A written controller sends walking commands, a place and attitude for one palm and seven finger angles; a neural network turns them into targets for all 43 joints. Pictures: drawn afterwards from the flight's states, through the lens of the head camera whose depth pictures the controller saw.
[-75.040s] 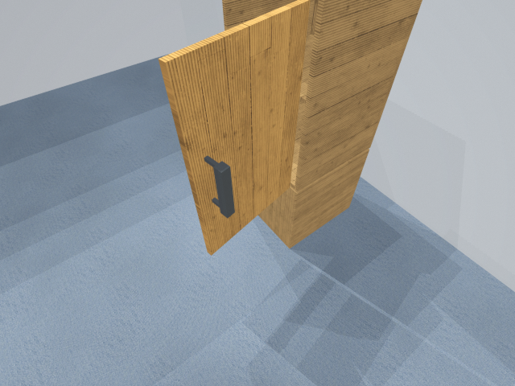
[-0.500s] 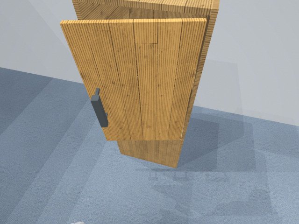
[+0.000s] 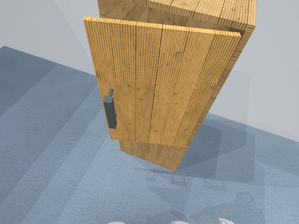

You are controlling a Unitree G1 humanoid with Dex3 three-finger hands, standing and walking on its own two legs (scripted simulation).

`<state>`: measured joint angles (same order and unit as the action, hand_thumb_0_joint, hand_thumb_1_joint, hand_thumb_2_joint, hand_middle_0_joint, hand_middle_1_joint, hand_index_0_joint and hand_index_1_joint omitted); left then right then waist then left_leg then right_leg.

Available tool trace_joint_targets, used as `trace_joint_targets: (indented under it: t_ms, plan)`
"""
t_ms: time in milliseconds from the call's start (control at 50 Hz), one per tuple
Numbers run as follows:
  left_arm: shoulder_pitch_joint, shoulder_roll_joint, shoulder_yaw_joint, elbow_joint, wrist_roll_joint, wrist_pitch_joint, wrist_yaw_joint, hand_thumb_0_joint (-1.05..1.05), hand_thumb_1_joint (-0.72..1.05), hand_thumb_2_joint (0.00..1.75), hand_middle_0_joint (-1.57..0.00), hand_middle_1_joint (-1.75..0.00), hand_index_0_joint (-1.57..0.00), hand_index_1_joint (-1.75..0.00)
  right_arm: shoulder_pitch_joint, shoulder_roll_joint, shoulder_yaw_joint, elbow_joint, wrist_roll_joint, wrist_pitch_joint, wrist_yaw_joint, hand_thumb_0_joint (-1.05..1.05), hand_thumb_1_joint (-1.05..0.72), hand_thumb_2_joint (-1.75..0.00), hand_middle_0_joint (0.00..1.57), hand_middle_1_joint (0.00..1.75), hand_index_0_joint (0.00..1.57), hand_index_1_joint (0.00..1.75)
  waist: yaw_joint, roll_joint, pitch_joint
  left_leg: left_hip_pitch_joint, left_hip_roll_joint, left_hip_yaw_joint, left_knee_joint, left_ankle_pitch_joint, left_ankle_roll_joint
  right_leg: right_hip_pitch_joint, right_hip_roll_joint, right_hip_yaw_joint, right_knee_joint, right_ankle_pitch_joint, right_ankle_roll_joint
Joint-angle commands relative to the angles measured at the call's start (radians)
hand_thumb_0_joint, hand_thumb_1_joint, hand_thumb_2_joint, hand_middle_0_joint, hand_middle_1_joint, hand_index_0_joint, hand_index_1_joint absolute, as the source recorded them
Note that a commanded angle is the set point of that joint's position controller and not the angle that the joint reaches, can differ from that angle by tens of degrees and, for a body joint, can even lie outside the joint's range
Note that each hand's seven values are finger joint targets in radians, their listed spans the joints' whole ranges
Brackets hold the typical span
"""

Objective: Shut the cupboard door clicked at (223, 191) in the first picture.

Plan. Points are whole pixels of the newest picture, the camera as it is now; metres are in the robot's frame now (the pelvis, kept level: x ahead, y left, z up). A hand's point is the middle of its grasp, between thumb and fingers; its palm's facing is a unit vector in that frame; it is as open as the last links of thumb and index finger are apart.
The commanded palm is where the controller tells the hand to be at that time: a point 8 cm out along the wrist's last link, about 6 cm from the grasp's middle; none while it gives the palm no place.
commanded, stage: come to a stop and stand still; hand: left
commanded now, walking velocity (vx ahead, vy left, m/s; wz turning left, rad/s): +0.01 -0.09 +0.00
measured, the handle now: (112, 109) +0.47 +0.17 -0.05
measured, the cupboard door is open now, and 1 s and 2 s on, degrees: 16 16 16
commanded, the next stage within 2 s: look again from close up in 1.16 s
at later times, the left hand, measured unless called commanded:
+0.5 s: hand out of the picture -0.01 +0.11 -0.17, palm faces +0.02 -0.98 -0.18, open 7.3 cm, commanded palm none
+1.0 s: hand out of the picture +0.00 +0.09 -0.18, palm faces +0.06 -0.98 -0.16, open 7.4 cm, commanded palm none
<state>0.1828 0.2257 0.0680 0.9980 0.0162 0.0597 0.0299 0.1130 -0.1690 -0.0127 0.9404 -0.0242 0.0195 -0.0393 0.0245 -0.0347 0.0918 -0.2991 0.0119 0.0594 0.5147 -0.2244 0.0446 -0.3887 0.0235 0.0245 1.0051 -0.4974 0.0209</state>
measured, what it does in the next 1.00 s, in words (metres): steps on the spot: right foot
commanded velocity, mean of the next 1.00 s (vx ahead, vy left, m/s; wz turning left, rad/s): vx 0.00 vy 0.00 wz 0.00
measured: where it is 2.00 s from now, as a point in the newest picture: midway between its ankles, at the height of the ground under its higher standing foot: outside the picture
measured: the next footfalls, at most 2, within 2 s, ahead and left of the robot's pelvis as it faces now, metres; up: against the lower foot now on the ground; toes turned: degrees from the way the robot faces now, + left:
right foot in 0.20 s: -0.03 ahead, -0.15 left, +0.00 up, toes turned +0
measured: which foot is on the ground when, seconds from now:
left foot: down 0.00-1.00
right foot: up 0.00-0.18, down 0.20-1.00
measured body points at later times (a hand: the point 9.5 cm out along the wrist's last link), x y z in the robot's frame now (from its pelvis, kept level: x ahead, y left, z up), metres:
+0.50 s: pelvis -0.01 -0.06 +0.00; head -0.01 -0.06 +0.45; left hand -0.01 +0.16 -0.16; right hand -0.05 -0.29 -0.16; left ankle +0.03 +0.10 -0.74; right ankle -0.07 -0.15 -0.74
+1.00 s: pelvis +0.02 -0.07 +0.00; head +0.03 -0.06 +0.45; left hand +0.00 +0.14 -0.16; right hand +0.03 -0.29 -0.16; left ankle +0.03 +0.10 -0.74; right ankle -0.07 -0.15 -0.74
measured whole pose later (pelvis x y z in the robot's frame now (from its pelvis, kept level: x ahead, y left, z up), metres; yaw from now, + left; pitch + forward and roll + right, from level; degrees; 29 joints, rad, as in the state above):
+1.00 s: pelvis +0.02 -0.07 +0.00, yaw +0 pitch -1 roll +1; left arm 0.30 0.12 0.02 1.13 0.01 0.00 0.04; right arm 0.24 -0.15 -0.01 1.14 -0.01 0.01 -0.05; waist 0.00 -0.02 0.04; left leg -0.20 0.07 0.03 0.44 -0.21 -0.06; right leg -0.02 0.03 -0.01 0.40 -0.36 -0.04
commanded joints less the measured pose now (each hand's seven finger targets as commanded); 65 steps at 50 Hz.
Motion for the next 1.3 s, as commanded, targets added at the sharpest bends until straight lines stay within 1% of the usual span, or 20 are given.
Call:
trace_joint_targets:
  t_ms: [0, 80, 120, 140, 160, 180, 200, 220, 240, 280, 340, 460, 560, 660, 960, 1200, 1220, 1240, 1260, 1280]
  plan:
    - [0.06, 0.05, 0.002, -0.049, 0.0, -0.014, -0.004, 0.0, 0.9, 0.9, -0.2, -0.3, -0.2, -0.3, 0.093, -0.177, -0.044, -0.018, 0.001, -0.011, -0.013, 0.0, -0.9, -0.9, 0.2, 0.3, 0.2, 0.3, -0.036, 0.155, -0.179, 0.203, 0.276, -0.221, -0.16, 0.492, 0.148, -0.022, -0.033, 0.024, -0.051, 0.009, 0.011]
    - [0.064, 0.031, -0.015, -0.035, 0.0, -0.021, -0.014, 0.0, 0.9, 0.9, -0.2, -0.3, -0.2, -0.3, 0.102, -0.189, -0.053, 0.014, 0.0, -0.008, -0.001, 0.0, -0.9, -0.9, 0.2, 0.3, 0.2, 0.3, -0.049, 0.206, -0.169, 0.182, 0.254, -0.227, -0.194, 0.276, 0.12, 0.087, -0.035, -0.034, -0.321, 0.033, -0.003]
    - [0.121, 0.03, -0.017, 0.0, 0.0, -0.026, -0.013, 0.0, 0.9, 0.9, -0.2, -0.3, -0.2, -0.3, 0.087, -0.186, -0.054, 0.026, 0.008, -0.007, 0.003, 0.0, -0.9, -0.9, 0.2, 0.3, 0.2, 0.3, -0.022, 0.18, -0.153, 0.098, 0.219, -0.204, -0.183, 0.14, 0.081, 0.203, -0.03, -0.051, -0.491, 0.177, -0.011]
    - [0.147, 0.042, -0.017, 0.012, 0.002, -0.033, -0.01, 0.0, 0.9, 0.9, -0.2, -0.3, -0.2, -0.3, 0.084, -0.168, -0.051, 0.031, 0.014, -0.007, 0.006, 0.0, -0.9, -0.9, 0.2, 0.3, 0.2, 0.3, -0.012, 0.142, -0.134, 0.045, 0.18, -0.182, -0.166, 0.069, 0.047, 0.268, -0.037, -0.03, -0.609, 0.257, -0.019]
    - [0.154, 0.066, -0.017, 0.02, 0.006, -0.041, -0.005, 0.0, 0.9, 0.9, -0.2, -0.3, -0.2, -0.3, 0.083, -0.137, -0.048, 0.03, 0.019, -0.006, 0.011, 0.0, -0.9, -0.9, 0.2, 0.3, 0.2, 0.3, -0.015, 0.056, -0.105, -0.002, 0.119, -0.143, -0.13, -0.033, 0.0, 0.269, -0.099, 0.062, -0.68, 0.255, -0.044]
    - [0.123, 0.101, -0.019, 0.016, 0.005, -0.048, -0.005, 0.0, 0.9, 0.9, -0.2, -0.3, -0.2, -0.3, 0.088, -0.106, -0.039, 0.028, 0.023, -0.002, 0.017, 0.0, -0.9, -0.9, 0.2, 0.3, 0.2, 0.3, -0.038, -0.014, -0.078, 0.024, 0.062, -0.086, -0.1, -0.105, -0.041, 0.174, -0.193, 0.145, -0.729, 0.179, -0.083]
    - [0.085, 0.129, -0.02, 0.009, 0.005, -0.047, -0.008, 0.0, 0.9, 0.9, -0.2, -0.3, -0.2, -0.3, 0.1, -0.091, -0.035, 0.034, 0.02, 0.002, 0.024, 0.0, -0.9, -0.9, 0.2, 0.3, 0.2, 0.3, -0.057, -0.005, -0.069, 0.106, 0.031, -0.066, -0.083, -0.091, -0.053, 0.06, -0.229, 0.162, -0.757, 0.086, -0.099]
    - [0.061, 0.119, -0.021, 0.015, 0.005, -0.056, -0.009, 0.0, 0.9, 0.9, -0.2, -0.3, -0.2, -0.3, 0.104, -0.081, -0.03, 0.046, 0.012, 0.004, 0.024, 0.0, -0.9, -0.9, 0.2, 0.3, 0.2, 0.3, -0.06, -0.116, -0.054, 0.116, 0.021, -0.051, -0.066, -0.029, -0.056, 0.04, -0.195, 0.164, -0.762, 0.127, -0.096]
    - [0.059, 0.101, -0.025, 0.022, 0.003, -0.061, -0.007, 0.0, 0.9, 0.9, -0.2, -0.3, -0.2, -0.3, 0.111, -0.084, -0.03, 0.061, 0.011, 0.003, 0.023, 0.0, -0.9, -0.9, 0.2, 0.3, 0.2, 0.3, -0.056, -0.169, -0.033, 0.132, 0.031, -0.053, -0.059, -0.003, -0.052, 0.029, -0.187, 0.15, -0.771, 0.148, -0.097]
    - [0.068, 0.074, -0.035, 0.039, -0.003, -0.067, -0.005, 0.0, 0.9, 0.9, -0.2, -0.3, -0.2, -0.3, 0.146, -0.091, -0.025, 0.099, 0.011, -0.008, 0.022, 0.0, -0.9, -0.9, 0.2, 0.3, 0.2, 0.3, -0.058, -0.106, -0.028, 0.155, 0.054, -0.065, -0.089, 0.092, -0.049, 0.059, -0.162, 0.119, -0.733, 0.258, -0.085]
    - [0.108, 0.059, -0.035, 0.062, -0.008, -0.068, -0.001, 0.0, 0.9, 0.9, -0.2, -0.3, -0.2, -0.3, 0.172, -0.087, -0.019, 0.139, 0.014, -0.015, 0.017, 0.0, -0.9, -0.9, 0.2, 0.3, 0.2, 0.3, -0.042, -0.04, -0.027, 0.154, 0.078, -0.068, -0.11, 0.142, -0.049, 0.119, -0.135, 0.09, -0.724, 0.294, -0.07]
    - [0.141, 0.029, -0.038, 0.097, -0.012, -0.062, 0.003, 0.0, 0.9, 0.9, -0.2, -0.3, -0.2, -0.3, 0.214, -0.066, -0.01, 0.181, 0.01, -0.011, 0.007, 0.0, -0.9, -0.9, 0.2, 0.3, 0.2, 0.3, -0.037, 0.029, 0.041, 0.128, 0.08, -0.063, -0.131, 0.124, -0.057, 0.128, -0.124, 0.087, -0.746, 0.255, -0.073]
    - [0.162, 0.013, -0.038, 0.112, -0.014, -0.063, 0.004, 0.0, 0.9, 0.9, -0.2, -0.3, -0.2, -0.3, 0.239, -0.058, -0.008, 0.191, 0.01, -0.014, 0.001, 0.0, -0.9, -0.9, 0.2, 0.3, 0.2, 0.3, -0.034, 0.029, 0.02, 0.132, 0.083, -0.063, -0.127, 0.139, -0.058, 0.162, -0.122, 0.075, -0.741, 0.289, -0.074]
    - [0.182, 0.002, -0.037, 0.117, -0.013, -0.068, 0.008, 0.0, 0.9, 0.9, -0.2, -0.3, -0.2, -0.3, 0.248, -0.055, -0.008, 0.192, 0.011, -0.02, -0.004, 0.0, -0.9, -0.9, 0.2, 0.3, 0.2, 0.3, -0.032, 0.023, -0.023, 0.148, 0.09, -0.06, -0.112, 0.2, -0.056, 0.215, -0.121, 0.059, -0.708, 0.444, -0.072]
    - [0.214, -0.002, -0.035, 0.117, -0.007, -0.067, 0.018, 0.0, 0.9, 0.9, -0.2, -0.3, -0.2, -0.3, 0.198, -0.061, -0.011, 0.177, 0.014, -0.019, -0.012, 0.0, -0.9, -0.9, 0.2, 0.3, 0.2, 0.3, -0.031, -0.013, -0.026, 0.179, 0.09, -0.04, -0.07, 0.293, -0.051, 0.259, -0.125, 0.037, -0.664, 0.707, -0.051]
    - [0.198, 0.02, -0.037, 0.111, -0.009, -0.066, 0.015, 0.0, 0.9, 0.9, -0.2, -0.3, -0.2, -0.3, 0.168, -0.084, -0.011, 0.165, 0.013, -0.018, -0.012, 0.0, -0.9, -0.9, 0.2, 0.3, 0.2, 0.3, -0.029, 0.019, -0.041, 0.205, 0.092, -0.048, -0.077, 0.319, -0.05, 0.278, -0.124, 0.032, -0.675, 0.675, -0.049]
    - [0.204, 0.023, -0.037, 0.109, -0.009, -0.066, 0.014, 0.0, 0.9, 0.9, -0.2, -0.3, -0.2, -0.3, 0.165, -0.084, -0.011, 0.162, 0.014, -0.02, -0.012, 0.0, -0.9, -0.9, 0.2, 0.3, 0.2, 0.3, -0.027, 0.024, -0.048, 0.209, 0.093, -0.046, -0.073, 0.335, -0.048, 0.283, -0.126, 0.031, -0.673, 0.693, -0.047]
    - [0.199, 0.2, -0.047, 0.013, 0.014, -0.089, 0.024, 0.0, 0.9, 0.9, -0.2, -0.3, -0.2, -0.3, 0.097, -0.153, -0.02, 0.04, 0.006, -0.035, 0.004, 0.0, -0.9, -0.9, 0.2, 0.3, 0.2, 0.3, -0.02, 0.11, 0.034, 0.19, 0.06, -0.08, -0.007, 0.308, -0.021, 0.171, -0.133, 0.051, -0.631, 0.744, -0.035]
    - [0.179, 0.132, -0.024, 0.01, 0.01, -0.097, 0.026, 0.0, 0.9, 0.9, -0.2, -0.3, -0.2, -0.3, 0.118, -0.151, -0.05, 0.029, -0.001, -0.053, -0.001, 0.0, -0.9, -0.9, 0.2, 0.3, 0.2, 0.3, -0.034, 0.173, -0.063, 0.155, 0.079, -0.054, 0.056, 0.382, -0.026, 0.195, -0.156, 0.063, -0.55, 0.747, -0.048]
    - [0.193, 0.109, -0.03, 0.0, 0.004, -0.103, 0.028, 0.0, 0.9, 0.9, -0.2, -0.3, -0.2, -0.3, 0.143, -0.113, -0.047, 0.032, -0.001, -0.052, -0.003, 0.0, -0.9, -0.9, 0.2, 0.3, 0.2, 0.3, -0.033, 0.152, -0.185, 0.179, 0.077, -0.054, 0.1, 0.451, -0.015, 0.251, -0.15, 0.068, -0.511, 0.887, -0.063]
